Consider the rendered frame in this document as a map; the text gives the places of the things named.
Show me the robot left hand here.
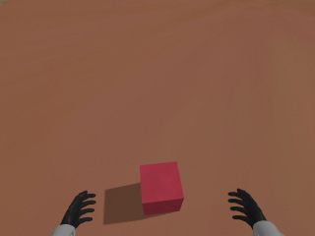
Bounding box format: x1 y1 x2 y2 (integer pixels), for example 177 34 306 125
60 190 96 229

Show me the robot right hand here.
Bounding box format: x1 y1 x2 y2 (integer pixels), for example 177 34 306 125
228 188 267 230

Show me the robot left forearm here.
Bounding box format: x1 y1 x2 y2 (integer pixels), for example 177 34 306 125
50 224 76 236

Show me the robot right forearm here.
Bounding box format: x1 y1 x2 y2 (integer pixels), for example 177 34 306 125
253 220 284 236

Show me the carton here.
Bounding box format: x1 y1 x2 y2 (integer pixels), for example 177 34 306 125
140 161 184 215

